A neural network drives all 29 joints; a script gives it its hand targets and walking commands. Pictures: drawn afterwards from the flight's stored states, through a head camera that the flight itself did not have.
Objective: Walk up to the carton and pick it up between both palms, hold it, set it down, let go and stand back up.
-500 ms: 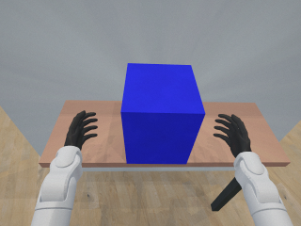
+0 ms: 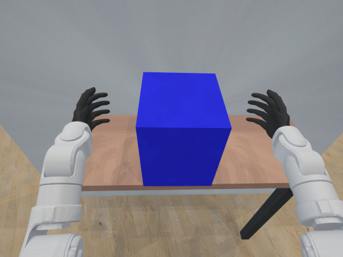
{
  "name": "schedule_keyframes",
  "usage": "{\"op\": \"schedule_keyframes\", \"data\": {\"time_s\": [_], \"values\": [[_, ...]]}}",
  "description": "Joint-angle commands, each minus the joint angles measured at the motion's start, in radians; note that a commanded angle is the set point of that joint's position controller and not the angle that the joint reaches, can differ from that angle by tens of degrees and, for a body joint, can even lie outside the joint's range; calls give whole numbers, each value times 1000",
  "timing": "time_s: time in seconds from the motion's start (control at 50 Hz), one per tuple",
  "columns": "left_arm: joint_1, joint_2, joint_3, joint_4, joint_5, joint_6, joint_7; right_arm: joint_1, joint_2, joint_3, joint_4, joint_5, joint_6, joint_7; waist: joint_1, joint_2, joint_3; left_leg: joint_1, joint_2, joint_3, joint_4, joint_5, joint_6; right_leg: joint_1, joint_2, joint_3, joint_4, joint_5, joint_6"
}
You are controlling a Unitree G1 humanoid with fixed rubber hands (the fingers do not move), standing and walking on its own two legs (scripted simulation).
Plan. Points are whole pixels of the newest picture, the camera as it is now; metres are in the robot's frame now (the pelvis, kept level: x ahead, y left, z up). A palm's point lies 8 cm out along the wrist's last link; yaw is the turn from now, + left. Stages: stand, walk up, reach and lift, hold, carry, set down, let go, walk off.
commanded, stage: reach and lift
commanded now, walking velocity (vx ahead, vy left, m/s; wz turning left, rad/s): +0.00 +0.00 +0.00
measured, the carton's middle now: (178, 131) +0.45 -0.01 +0.04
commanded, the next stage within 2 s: none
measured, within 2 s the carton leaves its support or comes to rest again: neither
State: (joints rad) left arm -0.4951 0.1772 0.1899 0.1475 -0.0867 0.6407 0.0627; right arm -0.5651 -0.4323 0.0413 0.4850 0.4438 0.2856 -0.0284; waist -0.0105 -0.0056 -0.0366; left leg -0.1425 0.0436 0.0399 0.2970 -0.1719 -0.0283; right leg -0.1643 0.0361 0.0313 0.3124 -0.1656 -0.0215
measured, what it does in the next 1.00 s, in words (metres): stands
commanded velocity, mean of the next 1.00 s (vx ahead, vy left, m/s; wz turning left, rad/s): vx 0.00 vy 0.00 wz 0.00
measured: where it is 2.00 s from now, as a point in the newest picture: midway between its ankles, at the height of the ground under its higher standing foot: outside the picture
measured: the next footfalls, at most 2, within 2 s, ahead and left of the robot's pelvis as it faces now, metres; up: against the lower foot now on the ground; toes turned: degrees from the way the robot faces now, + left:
none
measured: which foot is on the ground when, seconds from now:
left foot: down 0.00-1.00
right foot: down 0.00-1.00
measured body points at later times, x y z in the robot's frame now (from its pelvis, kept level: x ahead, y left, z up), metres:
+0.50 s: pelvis +0.00 +0.00 +0.00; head +0.01 +0.00 +0.45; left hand +0.43 +0.21 +0.20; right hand +0.45 -0.22 +0.20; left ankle -0.01 +0.14 -0.75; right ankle +0.00 -0.10 -0.75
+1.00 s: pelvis +0.00 +0.00 +0.00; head +0.03 +0.00 +0.45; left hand +0.45 +0.20 +0.16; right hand +0.47 -0.20 +0.16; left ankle -0.01 +0.14 -0.75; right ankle +0.00 -0.10 -0.75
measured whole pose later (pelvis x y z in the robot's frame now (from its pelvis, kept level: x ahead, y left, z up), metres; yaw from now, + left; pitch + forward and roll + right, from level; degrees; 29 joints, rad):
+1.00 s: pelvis +0.00 +0.00 +0.00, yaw +2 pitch +10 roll -1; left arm -0.97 0.25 0.05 0.82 -0.14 0.37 0.10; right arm -1.03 -0.41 0.05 1.12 0.40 0.17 0.02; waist 0.01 0.01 -0.12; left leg -0.36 0.05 0.00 0.36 -0.18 -0.04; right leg -0.33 0.04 0.00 0.31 -0.14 -0.02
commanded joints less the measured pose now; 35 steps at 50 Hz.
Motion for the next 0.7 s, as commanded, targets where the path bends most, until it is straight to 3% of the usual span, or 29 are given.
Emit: {"op": "schedule_keyframes", "data": {"time_s": [0.0, 0.02, 0.08, 0.1, 0.12, 0.14, 0.18, 0.26, 0.28, 0.32, 0.34, 0.4, 0.44, 0.52, 0.58, 0.62, 0.64, 0.66, 0.68], "values": [[-422, 135, -2, -7, -14, -38, 8, -446, -172, -53, 14, 10, -2, 23, -1, -31, -277, 77, -37, -4, 0, 136, 31, 68, 1, 2, -6, 304, 44], [-484, 145, -17, -52, -28, -45, 15, -507, -200, -74, -27, 4, -9, 24, 5, -7, -301, 88, -39, -3, 1, 119, 30, 52, 3, 0, -6, 278, 40], [-537, 171, -12, -17, -52, -49, 26, -565, -209, -63, -19, 13, -16, 35, 14, -22, -407, 103, -39, -7, 36, 216, 26, 62, 13, -14, 15, 368, 46], [-496, 169, -16, 43, -43, -44, 20, -553, -197, -37, 12, 26, -9, 36, 9, -47, -392, 103, -37, -11, 41, 238, 29, 70, 14, -11, 10, 403, 51], [-567, 187, -11, 114, -57, -45, 14, -619, -213, -44, 73, 15, -1, 40, 12, -56, -402, 81, -42, -9, 40, 211, 28, 67, 13, -9, 11, 397, 53], [-580, 197, -17, 78, -57, -57, 17, -617, -211, -35, 70, 32, -10, 40, 8, -37, -442, 93, -40, -11, 43, 206, 30, 87, 4, -6, 20, 408, 57], [-601, 197, -27, 140, -45, -60, 23, -614, -208, -22, 188, 35, -4, 46, 19, -5, -395, 72, -37, -8, 40, 212, 25, 67, 5, -3, 21, 382, 48], [-706, 220, -48, 174, -46, -69, 22, -707, -235, -21, 233, 46, -4, 46, 11, 25, -414, 67, -38, -16, 45, 214, 14, 49, 9, -7, 10, 380, 52], [-696, 213, -51, 211, -59, -71, 22, -732, -223, -4, 238, 49, -10, 52, 22, 3, -427, 74, -35, -16, 55, 232, 19, 37, 12, -12, 8, 386, 48], [-725, 228, -40, 181, -61, -76, 32, -764, -246, -13, 210, 42, -23, 57, 24, -19, -481, 96, -34, -19, 66, 265, 10, 64, 20, -27, 15, 408, 53], [-749, 239, -44, 229, -69, -77, 34, -786, -250, -20, 235, 39, -21, 57, 18, -42, -496, 89, -34, -14, 65, 256, 15, 55, 21, -26, 10, 407, 52], [-835, 253, -64, 315, -78, -76, 35, -863, -243, -20, 307, 29, -9, 53, 17, -33, -479, 29, -38, -16, 64, 206, 15, 49, 12, -20, 21, 403, 54], [-851, 246, -83, 309, -88, -82, 41, -874, -261, -11, 315, 39, -13, 58, 20, -14, -493, 48, -37, -15, 67, 251, 8, 66, 20, -26, 23, 432, 49], [-901, 255, -99, 425, -107, -76, 31, -931, -268, 19, 428, 53, 2, 66, 7, -39, -465, 44, -30, -29, 81, 268, 1, 27, 25, -35, 14, 436, 46], [-930, 255, -114, 442, -109, -105, 37, -975, -259, 36, 415, 57, -13, 72, 28, -27, -521, 22, -33, -25, 75, 258, 12, 52, 18, -25, 19, 441, 55], [-965, 273, -110, 496, -95, -120, 37, -983, -244, 37, 476, 56, -13, 72, 24, -36, -510, 4, -35, -24, 75, 256, 17, 60, 13, -17, 24, 454, 61], [-969, 280, -104, 502, -78, -129, 40, -974, -240, 43, 486, 63, -17, 69, 23, -13, -527, 6, -38, -25, 79, 261, 17, 73, 9, -18, 26, 461, 61], [-962, 271, -107, 510, -85, -136, 38, -988, -233, 59, 497, 67, -18, 68, 36, -12, -509, -16, -40, -26, 78, 267, 14, 79, 11, -14, 36, 478, 63], [-954, 265, -110, 508, -91, -147, 36, -979, -223, 60, 495, 64, -23, 65, 32, -30, -535, -7, -39, -23, 78, 280, 13, 88, 12, -18, 35, 491, 61]]}}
